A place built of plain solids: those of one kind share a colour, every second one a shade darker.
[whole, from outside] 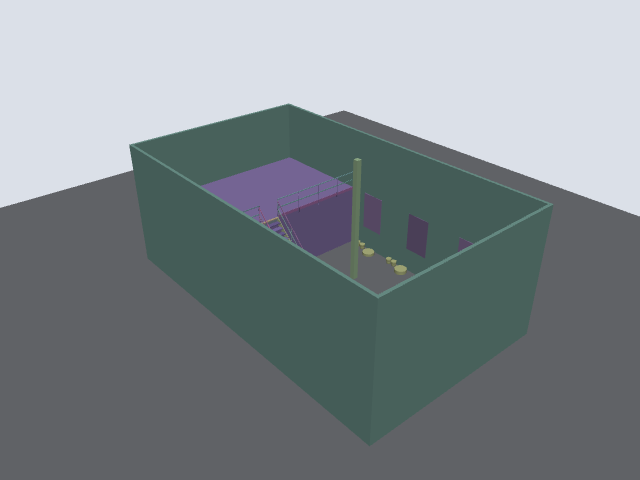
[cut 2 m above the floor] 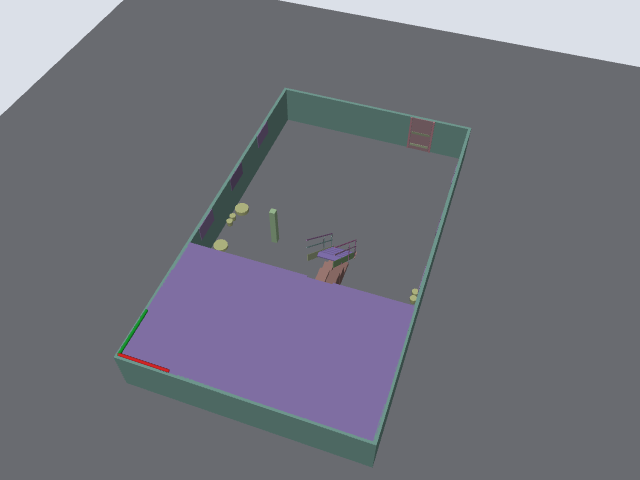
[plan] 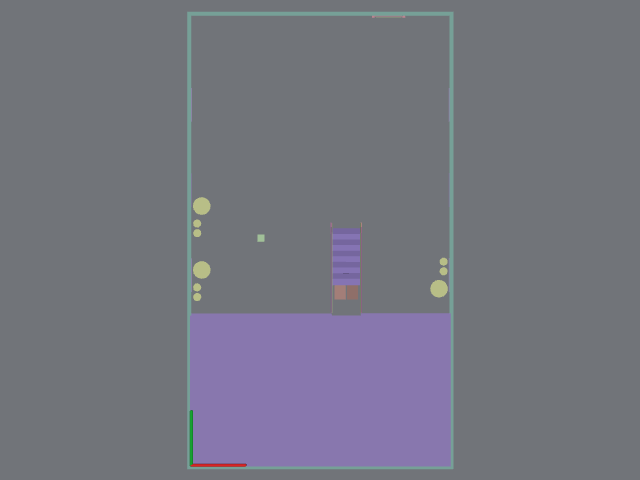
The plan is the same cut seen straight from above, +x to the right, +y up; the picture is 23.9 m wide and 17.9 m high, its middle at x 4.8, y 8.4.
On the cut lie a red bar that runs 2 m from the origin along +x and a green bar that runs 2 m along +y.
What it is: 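A pumping station 9.6 x 16.8 m, 6.5 m high; the engine floor; at the rear the gallery 5.6 m deep at 3.28 m over closed stores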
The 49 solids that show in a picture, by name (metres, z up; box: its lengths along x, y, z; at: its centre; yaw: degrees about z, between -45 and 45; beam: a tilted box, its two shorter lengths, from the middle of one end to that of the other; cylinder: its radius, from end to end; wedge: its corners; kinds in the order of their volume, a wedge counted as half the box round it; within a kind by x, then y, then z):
{
 "loft_1": {"box": [5.29, 0.09, 3.33], "at": [2.6, 5.62, 1.61]},
 "loft_2": {"box": [9.73, 5.64, 3.33], "at": [4.82, 2.77, 1.61]},
 "loft_3": {"box": [3.36, 0.09, 3.33], "at": [8.0, 5.62, 1.61]},
 "wall_1": {"box": [0.15, 17.06, 6.58], "at": [-0.07, 8.38, 3.24]},
 "wall_2": {"box": [9.93, 0.15, 6.58], "at": [4.82, -0.07, 3.24]},
 "wall_3": {"box": [9.93, 0.15, 6.58], "at": [4.82, 16.84, 3.24]},
 "wall_4": {"box": [0.15, 17.06, 6.58], "at": [9.71, 8.38, 3.24]},
 "under_1": {"box": [0.42, 0.73, 1.09], "at": [5.55, 6.54, 0.5]},
 "under_2": {"box": [0.42, 0.56, 0.78], "at": [5.55, 7.26, 0.34]},
 "under_3": {"box": [0.42, 0.73, 1.13], "at": [6.01, 6.54, 0.52]},
 "under_4": {"box": [0.42, 0.56, 0.79], "at": [6.01, 7.26, 0.35]},
 "under_5": {"box": [0.42, 0.64, 0.23], "at": [6.01, 7.9, 0.06]},
 "post_1": {"box": [0.27, 0.27, 6.58], "at": [2.6, 8.47, 3.24]},
 "winf_1": {"box": [0.028, 1.26, 2.03], "at": [0.01, 7.09, 2.27]},
 "winf_2": {"box": [0.028, 1.26, 2.03], "at": [0.01, 10.26, 2.27]},
 "winf_3": {"box": [0.028, 1.26, 2.03], "at": [0.01, 13.44, 2.27]},
 "hose_1": {"cylinder": 0.15, "from": [0.22, 6.27, 0.21], "to": [0.22, 6.27, 0.28]},
 "hose_2": {"cylinder": 0.15, "from": [0.22, 6.63, 0.21], "to": [0.22, 6.63, 0.28]},
 "hose_3": {"cylinder": 0.15, "from": [0.22, 8.66, 0.21], "to": [0.22, 8.66, 0.28]},
 "hose_4": {"cylinder": 0.15, "from": [0.22, 9.02, 0.21], "to": [0.22, 9.02, 0.28]},
 "hose_5": {"cylinder": 0.33, "from": [0.39, 7.28, 0.0], "to": [0.39, 7.28, 0.15]},
 "hose_6": {"cylinder": 0.33, "from": [0.39, 9.67, 0.0], "to": [0.39, 9.67, 0.2]},
 "hose_7": {"cylinder": 0.33, "from": [9.24, 6.58, 0.0], "to": [9.24, 6.58, 0.15]},
 "hose_8": {"cylinder": 0.15, "from": [9.41, 7.23, 0.21], "to": [9.41, 7.23, 0.28]},
 "hose_9": {"cylinder": 0.15, "from": [9.41, 7.59, 0.21], "to": [9.41, 7.59, 0.28]},
 "stair_handrail_right_1": {"wedge": [[5.21, 5.68, 4.16], [5.21, 5.7, 4.19], [5.21, 8.85, 1.05], [5.21, 8.88, 1.07], [5.24, 5.68, 4.16], [5.24, 5.7, 4.19], [5.24, 8.85, 1.05], [5.24, 8.88, 1.07]]},
 "stair_kneerail_right_1": {"wedge": [[5.21, 5.68, 3.73], [5.21, 5.7, 3.76], [5.21, 8.85, 0.62], [5.21, 8.88, 0.64], [5.24, 5.68, 3.73], [5.24, 5.7, 3.76], [5.24, 8.85, 0.62], [5.24, 8.88, 0.64]]},
 "stair_handrail_left_1": {"wedge": [[6.32, 5.68, 4.16], [6.32, 5.7, 4.19], [6.32, 8.85, 1.05], [6.32, 8.88, 1.07], [6.35, 5.68, 4.16], [6.35, 5.7, 4.19], [6.35, 8.85, 1.05], [6.35, 8.88, 1.07]]},
 "stair_string_left_1": {"wedge": [[6.29, 5.67, 2.96], [6.29, 5.67, 3.34], [6.29, 8.68, 0.0], [6.29, 8.68, 0.39], [6.32, 5.67, 2.96], [6.32, 5.67, 3.34], [6.32, 8.68, 0.0], [6.32, 8.68, 0.39]]},
 "stair_string_right_1": {"wedge": [[5.24, 5.67, 2.96], [5.24, 5.67, 3.34], [5.24, 8.68, 0.0], [5.24, 8.68, 0.39], [5.27, 5.67, 2.96], [5.27, 5.67, 3.34], [5.27, 8.68, 0.0], [5.27, 8.68, 0.39]]},
 "door_leaf_1": {"box": [1.02, 0.04, 2.1], "at": [7.36, 16.74, 1.0]},
 "stair_tread_1": {"wedge": [[5.27, 5.67, 3.02], [5.27, 5.67, 3.07], [5.27, 5.91, 3.02], [5.27, 5.91, 3.07], [6.29, 5.67, 3.02], [6.29, 5.67, 3.07], [6.29, 5.91, 3.02], [6.29, 5.91, 3.07]]},
 "stair_tread_2": {"wedge": [[5.27, 6.71, 1.99], [5.27, 6.71, 2.05], [5.27, 6.96, 1.99], [5.27, 6.96, 2.05], [6.29, 6.71, 1.99], [6.29, 6.71, 2.05], [6.29, 6.95, 2.05], [6.29, 6.96, 1.99]]},
 "stair_tread_3": {"wedge": [[5.27, 6.92, 1.79], [5.27, 6.92, 1.84], [5.27, 7.16, 1.79], [5.27, 7.16, 1.84], [6.29, 6.92, 1.79], [6.29, 6.92, 1.84], [6.29, 7.16, 1.84], [6.29, 7.17, 1.79]]},
 "stair_tread_4": {"wedge": [[5.27, 7.13, 1.58], [5.27, 7.13, 1.64], [5.27, 7.37, 1.58], [5.27, 7.37, 1.64], [6.29, 7.13, 1.58], [6.29, 7.13, 1.64], [6.29, 7.37, 1.59], [6.29, 7.37, 1.64]]},
 "stair_tread_5": {"wedge": [[5.27, 7.34, 1.38], [5.27, 7.34, 1.43], [5.27, 7.58, 1.38], [5.27, 7.58, 1.43], [6.29, 7.34, 1.38], [6.29, 7.34, 1.43], [6.29, 7.58, 1.38], [6.29, 7.58, 1.43]]},
 "stair_tread_6": {"wedge": [[5.27, 7.55, 1.17], [5.27, 7.55, 1.23], [5.27, 7.79, 1.17], [5.27, 7.79, 1.23], [6.29, 7.55, 1.17], [6.29, 7.55, 1.23], [6.29, 7.79, 1.17], [6.29, 7.79, 1.23]]},
 "stair_tread_7": {"wedge": [[5.27, 7.76, 0.97], [5.27, 7.76, 1.02], [5.27, 8.0, 0.97], [5.27, 8.0, 1.02], [6.29, 7.76, 0.97], [6.29, 7.76, 1.02], [6.29, 8.0, 0.97], [6.29, 8.0, 1.02]]},
 "stair_tread_8": {"wedge": [[5.27, 7.97, 0.76], [5.27, 7.97, 0.82], [5.27, 8.21, 0.76], [5.27, 8.21, 0.82], [6.29, 7.97, 0.76], [6.29, 7.97, 0.81], [6.29, 8.21, 0.76], [6.29, 8.21, 0.82]]},
 "stair_tread_9": {"wedge": [[5.27, 8.18, 0.56], [5.27, 8.18, 0.61], [5.27, 8.42, 0.56], [5.27, 8.42, 0.61], [6.29, 8.17, 0.56], [6.29, 8.17, 0.61], [6.29, 8.42, 0.56], [6.29, 8.42, 0.61]]},
 "stair_tread_10": {"wedge": [[5.27, 8.38, 0.35], [5.27, 8.38, 0.41], [5.27, 8.63, 0.35], [5.27, 8.63, 0.41], [6.29, 8.38, 0.35], [6.29, 8.38, 0.41], [6.29, 8.63, 0.35], [6.29, 8.63, 0.41]]},
 "stair_tread_11": {"wedge": [[5.27, 8.59, 0.15], [5.27, 8.59, 0.2], [5.27, 8.84, 0.15], [5.27, 8.84, 0.2], [6.29, 8.59, 0.15], [6.29, 8.59, 0.21], [6.29, 8.84, 0.15], [6.29, 8.84, 0.21]]},
 "door_jamb_1": {"box": [0.1, 0.07, 2.21], "at": [6.79, 16.73, 1.05]},
 "door_jamb_2": {"box": [0.1, 0.07, 2.21], "at": [7.93, 16.73, 1.05]},
 "toeboard_1": {"box": [5.22, 0.025, 0.16], "at": [2.61, 5.68, 3.33]},
 "handrail_1": {"box": [5.22, 0.036, 0.036], "at": [2.61, 5.69, 4.27]},
 "kneerail_1": {"box": [5.22, 0.036, 0.036], "at": [2.61, 5.69, 3.83]},
 "door_ledge_1": {"box": [0.96, 0.024, 0.14], "at": [7.36, 16.71, 0.29]},
 "door_ledge_2": {"box": [0.96, 0.024, 0.14], "at": [7.36, 16.71, 1.07]}
}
